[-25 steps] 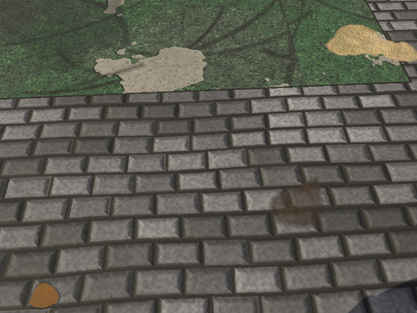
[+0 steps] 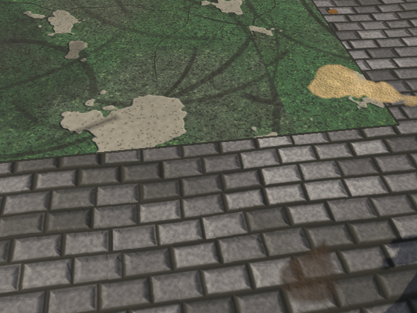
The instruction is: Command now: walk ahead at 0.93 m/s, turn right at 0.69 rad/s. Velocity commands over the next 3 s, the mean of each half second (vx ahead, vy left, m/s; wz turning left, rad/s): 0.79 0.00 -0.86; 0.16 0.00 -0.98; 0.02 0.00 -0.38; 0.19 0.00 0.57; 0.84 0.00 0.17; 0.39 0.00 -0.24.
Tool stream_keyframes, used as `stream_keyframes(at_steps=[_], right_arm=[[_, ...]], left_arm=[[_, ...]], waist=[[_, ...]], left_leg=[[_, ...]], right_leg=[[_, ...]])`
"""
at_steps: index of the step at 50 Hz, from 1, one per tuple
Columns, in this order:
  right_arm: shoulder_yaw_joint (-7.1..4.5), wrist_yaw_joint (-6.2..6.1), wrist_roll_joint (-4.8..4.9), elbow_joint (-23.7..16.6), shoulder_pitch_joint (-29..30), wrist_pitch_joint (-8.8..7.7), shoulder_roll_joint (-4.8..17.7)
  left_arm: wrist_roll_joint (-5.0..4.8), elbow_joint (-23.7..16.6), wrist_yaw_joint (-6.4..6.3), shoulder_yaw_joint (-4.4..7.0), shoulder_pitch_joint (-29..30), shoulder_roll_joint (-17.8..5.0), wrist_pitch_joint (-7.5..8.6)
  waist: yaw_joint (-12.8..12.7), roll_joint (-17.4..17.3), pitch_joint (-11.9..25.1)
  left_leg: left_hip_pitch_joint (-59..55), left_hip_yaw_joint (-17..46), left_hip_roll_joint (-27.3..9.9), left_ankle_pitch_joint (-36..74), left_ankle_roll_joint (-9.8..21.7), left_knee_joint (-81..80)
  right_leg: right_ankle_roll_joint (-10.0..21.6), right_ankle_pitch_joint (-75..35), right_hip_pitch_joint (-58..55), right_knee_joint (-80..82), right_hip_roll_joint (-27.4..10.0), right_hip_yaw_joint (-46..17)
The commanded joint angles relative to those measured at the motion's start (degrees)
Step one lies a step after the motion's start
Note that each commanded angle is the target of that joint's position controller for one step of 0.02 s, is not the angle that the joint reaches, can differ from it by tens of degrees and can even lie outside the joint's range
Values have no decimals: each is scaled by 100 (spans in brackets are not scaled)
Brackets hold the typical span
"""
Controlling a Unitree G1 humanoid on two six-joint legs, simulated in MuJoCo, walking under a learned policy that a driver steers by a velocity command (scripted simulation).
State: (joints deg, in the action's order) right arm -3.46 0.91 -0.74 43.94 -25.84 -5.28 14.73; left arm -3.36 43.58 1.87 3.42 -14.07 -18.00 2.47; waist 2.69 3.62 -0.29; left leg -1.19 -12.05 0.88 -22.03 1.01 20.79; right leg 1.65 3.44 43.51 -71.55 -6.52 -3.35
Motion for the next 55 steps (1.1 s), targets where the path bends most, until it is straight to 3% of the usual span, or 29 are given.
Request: stream_keyframes(at_steps=[1,2,6,9,10,11,12,13,14,15,16,19,21,23,26,29,30,31,32,33,34,37,39,43,49,52,53,54,55], right_arm=[[-75,-122,-51,-366,664,-189,421],[-50,-174,-83,-303,581,-159,364],[-167,-401,-91,-126,256,5,1056],[-338,-536,26,-280,785,147,1696],[-349,-459,68,-482,1323,109,1706],[-190,-287,193,-519,1782,-10,1077],[148,-146,70,-853,1370,-285,-74],[260,-59,231,-1237,898,-523,-47],[137,-37,333,-1329,1436,-637,611],[61,-58,333,-1332,1601,-624,714],[59,-95,231,-1237,1404,-548,674],[-77,-179,-28,-1209,1407,-264,1016],[32,-216,-194,-1517,2237,-205,572],[114,-202,-94,-1612,2516,-123,213],[-39,-168,164,-1735,2761,-63,477],[-224,-185,69,-1373,1738,-131,805],[-196,-205,-24,-1274,1200,-119,906],[-139,-186,-278,-1442,1193,-55,1012],[-220,-148,-156,-1441,1425,51,1086],[-229,-208,-78,-1485,1905,123,961],[-109,-286,-82,-1597,2149,224,558],[-104,-331,-91,-1374,2403,366,660],[-184,-316,-116,-1139,2123,354,783],[-284,-293,-52,-975,2123,375,1001],[-415,-192,75,-827,2329,436,1299],[-352,-136,187,-591,1996,519,1068],[-265,-78,128,-502,1742,565,761],[-227,-108,-57,-899,1978,542,707],[-302,-167,-22,-947,2533,525,961]], left_arm=[[7,-468,41,-12,276,-65,-16],[1,-488,52,7,388,-112,-27],[26,-911,322,-20,1123,-78,115],[-74,-690,278,303,-576,-758,-90],[1,-256,169,553,-2143,-1256,-219],[17,36,7,570,-2790,-1240,-279],[256,-27,42,441,-2162,-1179,-204],[408,-449,51,287,-1472,-867,-4],[362,-594,65,281,-1435,-620,99],[345,-670,113,250,-936,-563,202],[334,-818,116,286,-410,-694,289],[245,-994,-84,298,251,-721,288],[182,-821,-288,324,95,-743,174],[134,-573,-414,401,-354,-801,-79],[120,-462,-478,396,-546,-598,-294],[137,-730,-497,337,-33,-292,-305],[316,-843,-455,166,-362,253,-322],[298,-917,-381,100,-1456,269,-300],[208,-807,-285,206,-2045,-483,-346],[78,-867,-268,294,-1312,-813,-412],[106,-913,-325,363,-547,-1014,-503],[182,-1162,-396,302,-78,-668,-666],[195,-1249,-398,207,-1,-345,-594],[227,-1337,-321,218,256,-510,-606],[199,-1328,-157,295,414,-660,-732],[235,-1065,-167,388,-131,-709,-752],[223,-977,-244,500,-504,-1111,-721],[367,-1178,-321,588,-252,-1790,-658],[549,-1278,-301,502,-39,-1453,-493]], waist=[[-294,-734,-955],[-257,-600,-959],[-281,-641,-872],[-1444,-1418,185],[-2139,-1276,774],[-2337,-114,493],[-1189,1603,211],[-629,1356,1116],[-757,156,624],[-291,-956,-185],[99,-1146,-388],[349,-1033,-529],[26,-783,-519],[-345,-345,138],[-490,208,406],[82,300,1023],[20,-624,1806],[-529,-2007,2373],[-670,-1983,2688],[-588,-1559,2202],[-373,-811,1535],[-443,-784,410],[-337,-1040,492],[-284,-981,750],[-311,-1201,579],[-522,-752,637],[-522,439,399],[-390,1578,302],[-720,805,459]], left_leg=[[546,259,-1245,2962,5,-1444],[342,4,-1102,3375,-154,-1478],[42,-494,-1218,6796,-443,-853],[-69,-358,-1581,9789,-282,1371],[738,-90,-1488,9345,-140,3073],[2013,-83,-443,3656,-132,5711],[4076,817,448,-1152,-121,7796],[5198,2024,469,-1094,84,8128],[5161,2161,238,-638,321,7490],[4883,2109,5,-115,357,6647],[4449,2204,-161,52,145,6177],[3215,1949,-457,242,-443,4514],[2710,1427,-50,1140,-629,3036],[1900,1232,521,2366,-662,1700],[1604,1589,716,2859,-710,710],[525,1953,125,3761,-416,-65],[-924,2949,-1176,5196,23,602],[-1905,5002,-2561,6987,998,685],[-1781,5708,-3202,5720,1724,838],[-1240,5368,-2779,3031,1719,327],[-315,4391,-2102,1587,1305,-18],[1506,2639,-1198,1958,874,-453],[1291,2255,-1273,2477,1091,-564],[1019,2074,-1859,2212,1359,-736],[1353,1054,-1880,1344,974,-682],[1908,628,-1605,790,439,267],[2977,70,-1017,-175,-143,1707],[4459,283,-223,-1570,-572,3162],[4263,1198,-275,-1381,-502,4119]], right_leg=[[96,-676,508,554,43,25],[199,-809,530,740,229,232],[547,-734,-639,2432,763,1421],[889,16,-2857,2345,1141,1488],[1167,94,-4678,2600,1029,944],[1411,-428,-5667,3604,699,291],[1823,-332,-6113,3403,545,-1263],[2718,2360,-6339,4758,-470,-4048],[2466,2998,-5687,5849,-643,-4611],[2134,2488,-4540,6093,-557,-4262],[2108,1445,-3713,5969,-408,-3956],[1734,-1269,-2070,5844,355,-2277],[1356,-2572,-1486,5388,1040,-1390],[819,-2096,-1614,4983,1425,-1174],[505,-713,-2199,4465,1332,-1860],[36,-313,-2818,2637,1432,-1842],[-150,2747,-2119,1062,1713,-1300],[-389,4501,-1024,-395,2007,-1214],[-640,4017,-747,-1523,1316,-1142],[-736,3063,-285,-1841,930,-759],[-741,2404,-333,-1425,707,-476],[-668,2055,-1095,-186,521,-28],[-629,2102,-1103,371,423,117],[-528,1679,-1219,1073,68,79],[-218,1499,-2298,2600,168,602],[222,1085,-3655,4207,578,680],[696,132,-4329,5084,-252,-716],[1777,-362,-4146,5313,-1626,-2776],[1906,-524,-3638,5404,-1517,-2450]])
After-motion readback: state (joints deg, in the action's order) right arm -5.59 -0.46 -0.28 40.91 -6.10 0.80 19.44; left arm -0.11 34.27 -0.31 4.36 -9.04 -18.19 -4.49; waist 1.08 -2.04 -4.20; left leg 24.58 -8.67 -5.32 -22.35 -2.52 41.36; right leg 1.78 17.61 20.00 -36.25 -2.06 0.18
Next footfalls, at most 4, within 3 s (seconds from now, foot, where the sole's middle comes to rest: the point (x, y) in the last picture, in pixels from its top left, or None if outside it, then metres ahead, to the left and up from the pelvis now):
0.22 right None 0.36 -0.05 -0.77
0.60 left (210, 255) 0.72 -0.04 -0.77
1.06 right None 0.46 -0.13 -0.77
1.42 left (208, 266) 0.67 -0.03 -0.77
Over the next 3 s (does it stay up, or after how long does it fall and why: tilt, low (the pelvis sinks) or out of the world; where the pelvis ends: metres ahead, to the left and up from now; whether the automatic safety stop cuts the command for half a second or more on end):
stays up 1.11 -0.35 0.00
